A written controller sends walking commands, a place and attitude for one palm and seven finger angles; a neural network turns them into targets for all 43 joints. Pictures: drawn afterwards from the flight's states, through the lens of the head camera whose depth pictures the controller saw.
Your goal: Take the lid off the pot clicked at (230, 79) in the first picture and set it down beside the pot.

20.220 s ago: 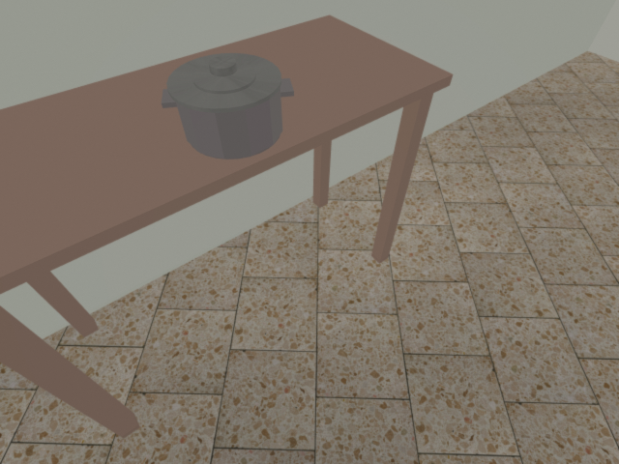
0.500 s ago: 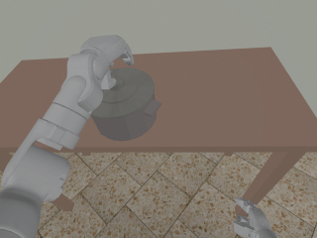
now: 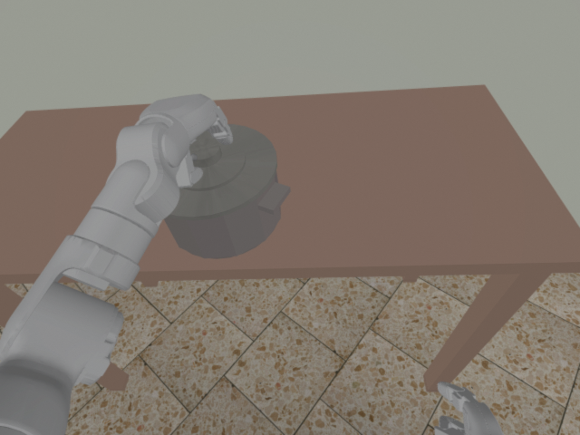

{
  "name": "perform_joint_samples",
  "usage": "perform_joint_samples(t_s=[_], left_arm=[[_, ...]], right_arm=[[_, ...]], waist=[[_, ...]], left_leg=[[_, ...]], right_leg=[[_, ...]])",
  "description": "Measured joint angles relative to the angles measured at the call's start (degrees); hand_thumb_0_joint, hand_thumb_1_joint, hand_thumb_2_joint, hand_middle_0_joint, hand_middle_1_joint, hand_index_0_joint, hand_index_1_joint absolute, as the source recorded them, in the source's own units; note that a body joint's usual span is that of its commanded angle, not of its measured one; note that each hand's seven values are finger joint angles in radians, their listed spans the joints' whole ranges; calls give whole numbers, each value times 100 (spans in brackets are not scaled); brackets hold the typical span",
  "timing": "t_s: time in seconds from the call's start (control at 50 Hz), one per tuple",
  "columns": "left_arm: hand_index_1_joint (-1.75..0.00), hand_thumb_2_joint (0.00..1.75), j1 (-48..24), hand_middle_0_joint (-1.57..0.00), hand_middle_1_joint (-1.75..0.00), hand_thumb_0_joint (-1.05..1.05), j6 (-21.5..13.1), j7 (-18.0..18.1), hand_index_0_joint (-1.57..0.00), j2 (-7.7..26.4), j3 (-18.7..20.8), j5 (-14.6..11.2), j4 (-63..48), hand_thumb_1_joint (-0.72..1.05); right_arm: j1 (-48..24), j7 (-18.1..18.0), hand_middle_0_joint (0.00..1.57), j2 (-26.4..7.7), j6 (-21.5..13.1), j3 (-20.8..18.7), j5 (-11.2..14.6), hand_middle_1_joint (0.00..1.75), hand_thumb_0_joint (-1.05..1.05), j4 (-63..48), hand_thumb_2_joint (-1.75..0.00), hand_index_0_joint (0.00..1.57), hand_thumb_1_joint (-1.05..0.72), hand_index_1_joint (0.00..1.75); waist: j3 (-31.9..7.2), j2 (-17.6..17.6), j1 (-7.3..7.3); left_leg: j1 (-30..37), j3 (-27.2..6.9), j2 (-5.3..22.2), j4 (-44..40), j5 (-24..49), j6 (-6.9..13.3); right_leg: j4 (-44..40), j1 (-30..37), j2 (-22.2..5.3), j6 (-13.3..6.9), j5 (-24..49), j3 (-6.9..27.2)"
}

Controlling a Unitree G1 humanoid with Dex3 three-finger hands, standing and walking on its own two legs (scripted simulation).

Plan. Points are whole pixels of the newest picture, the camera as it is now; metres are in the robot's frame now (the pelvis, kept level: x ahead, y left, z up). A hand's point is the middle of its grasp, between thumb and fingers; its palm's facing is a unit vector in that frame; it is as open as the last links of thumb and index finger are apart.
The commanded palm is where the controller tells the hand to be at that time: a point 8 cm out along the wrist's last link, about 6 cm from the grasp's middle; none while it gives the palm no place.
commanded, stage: lower the open fingers around the knob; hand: left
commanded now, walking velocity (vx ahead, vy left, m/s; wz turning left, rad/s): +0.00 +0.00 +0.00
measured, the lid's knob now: (204, 152) +0.47 +0.14 +0.15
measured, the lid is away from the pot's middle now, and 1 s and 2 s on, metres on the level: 0.00 0.00 0.00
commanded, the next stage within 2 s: close the fingers and squeeze the knob in 0.40 s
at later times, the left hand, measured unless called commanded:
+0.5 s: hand (194, 161) +0.43 +0.14 +0.17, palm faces -0.22 -0.09 -0.97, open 10.1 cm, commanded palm +0.41 +0.15 +0.23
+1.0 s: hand (197, 163) +0.43 +0.13 +0.17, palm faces -0.21 -0.09 -0.97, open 9.0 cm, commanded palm +0.41 +0.14 +0.23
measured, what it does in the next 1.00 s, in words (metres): stands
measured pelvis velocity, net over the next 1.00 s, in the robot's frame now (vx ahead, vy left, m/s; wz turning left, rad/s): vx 0.00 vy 0.00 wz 0.00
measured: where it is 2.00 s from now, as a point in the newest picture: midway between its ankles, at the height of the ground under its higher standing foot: outside the picture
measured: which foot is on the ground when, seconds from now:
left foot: down 0.00-1.00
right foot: down 0.00-1.00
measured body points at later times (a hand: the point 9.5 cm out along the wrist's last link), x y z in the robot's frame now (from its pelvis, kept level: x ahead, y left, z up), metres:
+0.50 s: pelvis +0.00 +0.01 +0.00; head +0.02 -0.03 +0.45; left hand +0.44 +0.14 +0.23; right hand +0.17 -0.23 -0.12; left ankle -0.02 +0.09 -0.74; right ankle +0.01 -0.13 -0.74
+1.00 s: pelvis +0.00 +0.00 +0.00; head +0.01 -0.04 +0.45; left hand +0.43 +0.14 +0.23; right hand +0.17 -0.24 -0.12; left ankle -0.02 +0.09 -0.74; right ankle +0.01 -0.13 -0.74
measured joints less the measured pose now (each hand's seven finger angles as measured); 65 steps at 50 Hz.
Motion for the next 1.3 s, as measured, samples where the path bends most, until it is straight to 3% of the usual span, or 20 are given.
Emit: perform_joint_samples(t_s=[0.16,0.52,0.7,1.04,1.3], left_arm=[[-8,170,-151,-89,-8,0,-129,76,-88,-83,96,23,364,-37],[-7,170,203,-87,-7,0,-108,292,-85,-211,10,38,-67,-37],[-9,144,250,-86,-9,0,-131,329,-84,-204,33,15,-92,-26],[-56,123,291,-69,-55,0,-58,354,-71,-137,22,15,-99,-3],[-76,113,192,-67,-73,0,-82,295,-74,-121,71,31,60,10]], right_arm=[[-60,-37,20,49,-88,37,-8,30,2,120,-90,20,-91,30],[-157,62,20,97,22,54,-19,30,1,40,-90,20,-91,30],[-198,40,20,94,41,75,-10,30,1,34,-90,20,-91,30],[-188,8,20,54,81,44,-1,30,2,61,-90,20,-91,30],[-154,-23,20,42,56,52,-1,30,2,73,-90,20,-91,30]], waist=[[-21,-55,-19],[-91,6,51],[-90,0,61],[-49,21,31],[-78,27,-1]], left_leg=[[10,7,-22,-6,-8,18],[3,-11,-35,57,-61,40],[3,-8,-17,64,-59,23],[34,-1,22,40,-40,-19],[11,-11,43,36,-54,-37]], right_leg=[[-7,7,-20,21,-2,9],[-1,34,-34,47,-33,-6],[11,30,-16,30,-31,-3],[21,36,24,-14,-25,4],[19,13,45,-32,-42,-5]])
